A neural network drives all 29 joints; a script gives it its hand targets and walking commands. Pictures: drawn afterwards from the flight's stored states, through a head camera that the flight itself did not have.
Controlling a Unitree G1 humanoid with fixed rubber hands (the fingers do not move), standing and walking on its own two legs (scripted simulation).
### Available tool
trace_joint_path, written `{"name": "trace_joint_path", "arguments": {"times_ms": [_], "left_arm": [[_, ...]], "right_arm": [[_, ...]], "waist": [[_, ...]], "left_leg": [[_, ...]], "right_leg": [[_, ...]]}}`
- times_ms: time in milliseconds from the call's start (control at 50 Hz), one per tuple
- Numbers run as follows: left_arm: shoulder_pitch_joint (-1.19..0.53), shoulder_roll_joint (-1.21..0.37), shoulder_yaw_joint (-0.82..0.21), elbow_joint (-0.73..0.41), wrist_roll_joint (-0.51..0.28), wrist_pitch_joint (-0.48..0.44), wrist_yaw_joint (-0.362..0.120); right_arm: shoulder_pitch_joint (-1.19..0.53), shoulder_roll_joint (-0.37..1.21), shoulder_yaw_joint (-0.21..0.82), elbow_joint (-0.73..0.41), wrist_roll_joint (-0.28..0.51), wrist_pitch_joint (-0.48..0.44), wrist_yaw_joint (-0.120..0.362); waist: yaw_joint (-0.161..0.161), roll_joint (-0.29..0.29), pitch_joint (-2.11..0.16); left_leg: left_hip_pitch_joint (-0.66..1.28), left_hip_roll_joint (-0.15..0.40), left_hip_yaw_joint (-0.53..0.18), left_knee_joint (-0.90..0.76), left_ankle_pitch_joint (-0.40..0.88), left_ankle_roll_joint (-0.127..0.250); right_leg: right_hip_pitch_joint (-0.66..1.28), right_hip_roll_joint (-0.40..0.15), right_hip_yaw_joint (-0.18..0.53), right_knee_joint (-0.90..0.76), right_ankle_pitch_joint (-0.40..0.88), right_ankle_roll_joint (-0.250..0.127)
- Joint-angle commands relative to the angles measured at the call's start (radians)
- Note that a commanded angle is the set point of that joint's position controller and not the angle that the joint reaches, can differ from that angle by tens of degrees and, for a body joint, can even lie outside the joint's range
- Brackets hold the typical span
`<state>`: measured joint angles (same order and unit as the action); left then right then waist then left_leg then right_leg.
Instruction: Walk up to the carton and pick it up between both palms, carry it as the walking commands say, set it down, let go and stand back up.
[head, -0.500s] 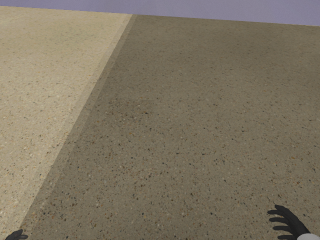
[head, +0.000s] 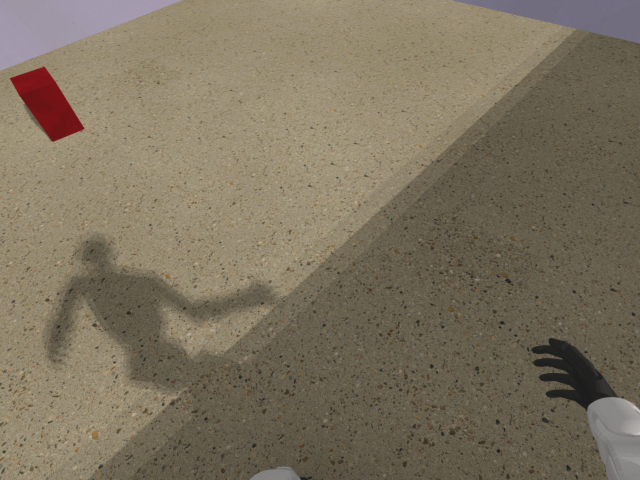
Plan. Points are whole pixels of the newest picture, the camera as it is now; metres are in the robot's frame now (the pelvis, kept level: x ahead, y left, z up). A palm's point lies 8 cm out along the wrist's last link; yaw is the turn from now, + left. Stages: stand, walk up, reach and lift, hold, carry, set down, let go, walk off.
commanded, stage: walk up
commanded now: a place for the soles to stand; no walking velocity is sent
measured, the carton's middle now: (48, 104) +1.88 +1.76 -0.61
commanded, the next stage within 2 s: none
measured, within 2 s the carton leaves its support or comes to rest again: neither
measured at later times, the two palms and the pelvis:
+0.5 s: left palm (37, 428) +0.16 +0.37 +0.00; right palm (494, 221) +0.55 -0.24 -0.04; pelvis +0.26 +0.00 +0.02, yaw +22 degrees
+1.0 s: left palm (69, 260) +0.44 +0.51 -0.05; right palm (409, 161) +0.77 -0.11 -0.09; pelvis +0.53 +0.15 +0.00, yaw +32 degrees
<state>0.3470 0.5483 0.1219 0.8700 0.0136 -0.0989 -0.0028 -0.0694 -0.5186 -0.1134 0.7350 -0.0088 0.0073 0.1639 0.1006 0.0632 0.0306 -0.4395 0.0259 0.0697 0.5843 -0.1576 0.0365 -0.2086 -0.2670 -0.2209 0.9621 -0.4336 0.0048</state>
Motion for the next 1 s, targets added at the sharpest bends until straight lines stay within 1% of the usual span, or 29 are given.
{"name": "trace_joint_path", "arguments": {"times_ms": [0,40,60,100,160,200,220,240,260,280,320,340,380,520,580,620,640,660,680,700,720,740,760,780,820,860,920,960,980], "left_arm": [[-0.128,0.216,0.018,-0.113,0.001,-0.051,-0.018],[-0.037,0.214,0.015,-0.048,0.001,-0.037,-0.02],[-0.019,0.214,0.015,-0.034,0.001,-0.029,-0.019],[-0.034,0.201,0.016,-0.036,0.003,-0.024,-0.014],[-0.062,0.182,0.018,-0.028,0.009,-0.034,-0.015],[0.094,0.209,0.033,0.032,0.011,-0.045,-0.01],[0.227,0.27,0.054,0.07,0.017,-0.053,0.001],[0.303,0.358,0.074,0.062,0.037,-0.068,0.022],[0.109,0.393,0.075,0.009,0.026,-0.068,0.03],[-0.014,0.353,0.06,-0.022,0.016,-0.067,0.025],[-0.14,0.26,0.039,-0.034,0.003,-0.068,0.009],[-0.15,0.251,0.035,-0.033,0.002,-0.069,0.003],[-0.096,0.24,0.03,-0.016,0.004,-0.073,-0.001],[-0.023,0.227,0.035,0.004,-0.001,-0.055,-0.01],[0.003,0.247,0.036,0.002,-0.006,-0.038,-0.006],[-0.001,0.262,0.039,-0.006,-0.007,-0.024,0.001],[-0.025,0.27,0.037,-0.018,-0.01,-0.019,0.004],[-0.059,0.267,0.032,-0.032,-0.017,-0.014,0.005],[-0.038,0.228,0.013,-0.041,-0.021,-0.009,0.003],[0.0,0.165,-0.018,-0.078,-0.027,-0.018,0.001],[-0.021,0.137,-0.024,-0.121,-0.02,-0.036,-0.012],[-0.053,0.216,-0.021,-0.125,-0.015,-0.048,-0.012],[-0.069,0.218,-0.02,-0.1,-0.017,-0.054,-0.023],[-0.049,0.2,-0.021,-0.079,-0.015,-0.052,-0.025],[0.004,0.179,-0.021,-0.034,-0.008,-0.037,-0.029],[-0.018,0.164,-0.017,-0.038,-0.007,-0.031,-0.033],[-0.06,0.145,-0.007,-0.032,0.001,-0.038,-0.046],[0.029,0.155,0.005,0.015,0.004,-0.044,-0.048],[0.115,0.191,0.02,0.047,0.006,-0.049,-0.04]], "right_arm": [[0.229,-0.288,-0.09,0.032,0.023,0.011,-0.044],[0.101,-0.222,-0.06,-0.003,0.012,-0.005,-0.038],[0.09,-0.22,-0.056,-0.014,0.0,-0.011,-0.03],[0.088,-0.209,-0.049,-0.026,-0.014,-0.015,-0.016],[0.055,-0.2,-0.045,-0.049,-0.026,-0.02,-0.011],[-0.036,-0.184,-0.034,-0.071,-0.034,-0.017,-0.016],[-0.053,-0.13,-0.013,-0.084,-0.04,-0.021,-0.021],[-0.04,-0.05,0.016,-0.105,-0.039,-0.037,-0.028],[0.01,-0.122,0.001,-0.073,-0.038,-0.034,-0.039],[0.072,-0.196,-0.02,-0.026,-0.032,-0.034,-0.036],[0.138,-0.208,-0.021,0.031,-0.02,-0.034,-0.015],[0.131,-0.197,-0.022,0.048,-0.016,-0.03,-0.007],[0.084,-0.156,-0.013,0.05,-0.011,-0.022,0.011],[-0.091,-0.091,0.014,0.016,0.005,-0.021,0.027],[-0.162,-0.091,0.012,-0.011,0.0,-0.018,0.025],[-0.147,-0.104,0.002,-0.018,-0.007,-0.014,0.019],[-0.1,-0.114,-0.006,-0.015,-0.01,-0.013,0.013],[0.007,-0.127,-0.019,0.005,-0.015,-0.013,0.002],[0.171,-0.171,-0.045,0.046,-0.027,-0.016,-0.018],[0.329,-0.267,-0.084,0.068,-0.044,-0.016,-0.045],[0.308,-0.351,-0.103,0.049,-0.017,-0.011,-0.068],[0.272,-0.338,-0.096,0.03,0.02,-0.013,-0.079],[0.263,-0.284,-0.085,0.037,0.027,-0.018,-0.082],[0.244,-0.241,-0.07,0.031,0.029,-0.027,-0.082],[0.186,-0.191,-0.049,0.008,0.017,-0.048,-0.075],[0.195,-0.179,-0.041,-0.013,-0.002,-0.057,-0.06],[0.167,-0.172,-0.036,-0.047,-0.018,-0.067,-0.048],[0.112,-0.169,-0.029,-0.061,-0.021,-0.068,-0.051],[0.093,-0.15,-0.019,-0.067,-0.021,-0.069,-0.051]], "waist": [[-0.204,-0.014,-0.16],[-0.113,0.054,-0.103],[-0.105,0.094,-0.107],[-0.103,0.129,-0.082],[-0.085,0.116,-0.063],[0.029,0.021,-0.081],[0.111,-0.173,-0.119],[0.145,-0.409,-0.138],[0.04,-0.201,-0.091],[-0.042,-0.098,-0.096],[-0.107,-0.138,-0.06],[-0.106,-0.172,-0.038],[-0.079,-0.17,-0.005],[-0.035,-0.145,0.02],[-0.014,-0.16,0.033],[-0.029,-0.176,0.027],[-0.061,-0.18,0.003],[-0.123,-0.165,-0.059],[-0.198,-0.08,-0.171],[-0.277,0.107,-0.291],[-0.24,0.26,-0.292],[-0.214,0.031,-0.265],[-0.196,-0.036,-0.199],[-0.162,-0.041,-0.148],[-0.107,0.038,-0.101],[-0.113,0.089,-0.067],[-0.1,0.079,-0.047],[-0.023,0.038,-0.048],[0.036,-0.02,-0.063]], "left_leg": [[0.564,0.242,-0.464,-0.301,-0.262,0.22],[0.332,0.14,-0.308,-0.311,-0.251,0.181],[0.265,0.107,-0.293,-0.317,-0.288,0.19],[0.148,0.116,-0.332,-0.351,-0.378,0.209],[-0.038,0.114,-0.355,-0.335,-0.457,0.191],[-0.317,0.052,-0.297,-0.147,-0.542,0.135],[-0.497,-0.05,-0.193,0.106,-0.55,0.082],[-0.612,-0.15,-0.135,0.488,-0.463,0.027],[-0.64,-0.054,-0.263,0.629,-0.316,0.0],[-0.549,0.032,-0.255,0.657,-0.205,-0.024],[-0.371,0.12,-0.197,0.555,-0.109,-0.072],[-0.296,0.133,-0.17,0.491,-0.098,-0.089],[-0.254,0.128,-0.128,0.385,-0.012,-0.089],[-0.208,0.088,-0.037,0.077,0.126,-0.053],[-0.169,0.061,0.003,-0.006,0.093,-0.032],[-0.134,0.039,0.019,-0.025,0.028,-0.006],[-0.053,0.015,0.032,-0.043,-0.014,0.011],[0.127,-0.023,0.058,-0.091,-0.035,0.039],[0.406,-0.073,0.05,-0.128,-0.095,0.083],[0.765,0.072,-0.236,-0.104,-0.234,0.17],[0.852,0.246,-0.637,-0.247,-0.224,0.235],[0.763,0.293,-0.589,-0.246,-0.182,0.25],[0.659,0.262,-0.502,-0.251,-0.11,0.238],[0.551,0.225,-0.408,-0.256,-0.012,0.227],[0.342,0.156,-0.263,-0.266,0.053,0.218],[0.233,0.138,-0.263,-0.298,-0.134,0.247],[0.056,0.129,-0.274,-0.319,-0.332,0.215],[-0.142,0.097,-0.223,-0.21,-0.423,0.164],[-0.285,0.058,-0.182,-0.054,-0.396,0.129]], "right_leg": [[-0.576,0.069,0.147,0.142,0.043,-0.036],[-0.408,0.067,0.15,-0.044,0.077,-0.007],[-0.347,0.094,0.124,-0.087,0.059,0.004],[-0.289,0.12,0.107,-0.164,0.091,0.012],[-0.132,0.133,0.136,-0.248,0.202,-0.004],[0.216,0.155,0.138,-0.316,0.234,-0.036],[0.423,0.12,0.19,-0.447,0.037,-0.066],[0.442,-0.195,0.658,-0.737,-0.451,-0.131],[0.286,-0.346,0.882,-0.9,-0.671,-0.193],[0.225,-0.333,0.779,-0.863,-0.581,-0.226],[0.087,-0.203,0.461,-0.838,-0.296,-0.182],[0.022,-0.156,0.329,-0.847,-0.218,-0.159],[-0.001,-0.117,0.185,-0.857,-0.093,-0.143],[0.192,-0.062,-0.027,-0.847,0.242,-0.131],[0.254,-0.073,-0.053,-0.811,0.355,-0.137],[0.284,-0.092,-0.048,-0.746,0.421,-0.145],[0.263,-0.09,-0.063,-0.67,0.518,-0.143],[0.19,-0.068,-0.11,-0.518,0.646,-0.134],[0.062,-0.014,-0.15,-0.237,0.697,-0.116],[-0.299,0.05,-0.113,0.141,0.513,-0.057],[-0.631,0.19,-0.008,0.311,-0.083,-0.014],[-0.628,0.1,0.147,0.302,0.006,-0.033],[-0.581,0.084,0.165,0.219,0.066,-0.038],[-0.521,0.065,0.175,0.135,0.094,-0.035],[-0.38,0.052,0.17,-0.009,0.088,-0.009],[-0.34,0.08,0.136,-0.132,0.078,0.001],[-0.182,0.116,0.114,-0.271,0.256,-0.004],[0.076,0.151,0.097,-0.31,0.328,-0.016],[0.263,0.161,0.106,-0.326,0.243,-0.044]]}}
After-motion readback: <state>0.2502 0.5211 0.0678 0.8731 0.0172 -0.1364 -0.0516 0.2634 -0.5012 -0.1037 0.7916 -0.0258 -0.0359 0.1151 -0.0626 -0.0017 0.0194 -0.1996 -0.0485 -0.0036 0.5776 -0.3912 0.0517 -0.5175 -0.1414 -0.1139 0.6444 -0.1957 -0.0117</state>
